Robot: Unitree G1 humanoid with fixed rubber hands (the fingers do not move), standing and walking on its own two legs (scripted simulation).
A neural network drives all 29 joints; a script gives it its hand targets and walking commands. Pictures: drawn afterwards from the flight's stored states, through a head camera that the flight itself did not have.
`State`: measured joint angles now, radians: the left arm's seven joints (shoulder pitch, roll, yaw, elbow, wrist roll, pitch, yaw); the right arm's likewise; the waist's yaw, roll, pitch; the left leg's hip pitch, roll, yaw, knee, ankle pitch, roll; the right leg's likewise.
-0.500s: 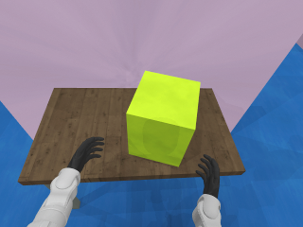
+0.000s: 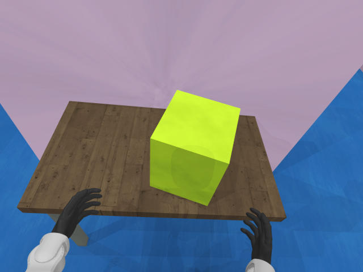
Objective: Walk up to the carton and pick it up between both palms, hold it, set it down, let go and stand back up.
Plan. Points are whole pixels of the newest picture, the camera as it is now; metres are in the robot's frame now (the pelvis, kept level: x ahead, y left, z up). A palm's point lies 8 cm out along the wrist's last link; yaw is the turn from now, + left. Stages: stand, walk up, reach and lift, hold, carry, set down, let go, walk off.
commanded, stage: set down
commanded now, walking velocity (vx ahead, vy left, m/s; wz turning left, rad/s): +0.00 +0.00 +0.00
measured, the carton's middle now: (192, 149) +0.49 -0.01 -0.08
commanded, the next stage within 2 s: none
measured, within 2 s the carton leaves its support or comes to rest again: neither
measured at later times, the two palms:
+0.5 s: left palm (84, 234) +0.21 +0.23 -0.05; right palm (277, 266) +0.17 -0.19 -0.04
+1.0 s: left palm (80, 228) +0.21 +0.24 -0.04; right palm (273, 263) +0.18 -0.19 -0.05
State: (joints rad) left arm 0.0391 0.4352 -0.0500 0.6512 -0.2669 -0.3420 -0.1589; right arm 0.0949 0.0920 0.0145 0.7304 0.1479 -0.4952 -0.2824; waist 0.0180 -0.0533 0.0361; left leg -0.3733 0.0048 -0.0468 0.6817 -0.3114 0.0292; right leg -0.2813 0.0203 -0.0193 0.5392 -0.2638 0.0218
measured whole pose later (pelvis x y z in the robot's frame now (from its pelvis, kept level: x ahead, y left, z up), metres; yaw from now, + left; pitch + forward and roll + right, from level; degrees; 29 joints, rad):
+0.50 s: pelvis +0.03 -0.02 +0.01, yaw -2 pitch -4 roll -2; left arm 0.19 0.36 0.02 0.54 -0.17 -0.26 -0.21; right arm 0.27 0.05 0.08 0.67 0.14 -0.57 -0.25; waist 0.04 -0.06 0.12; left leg -0.19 0.03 -0.02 0.55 -0.30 0.00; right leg -0.12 0.04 0.01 0.45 -0.26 0.00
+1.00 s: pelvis +0.03 +0.00 +0.01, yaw -3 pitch -4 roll -1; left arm 0.19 0.32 0.00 0.53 -0.16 -0.14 -0.16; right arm 0.23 -0.01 0.01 0.67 0.08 -0.41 -0.18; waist 0.02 0.01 0.09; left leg -0.13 0.00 0.02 0.48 -0.28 0.03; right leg -0.08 0.01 0.04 0.40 -0.24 0.03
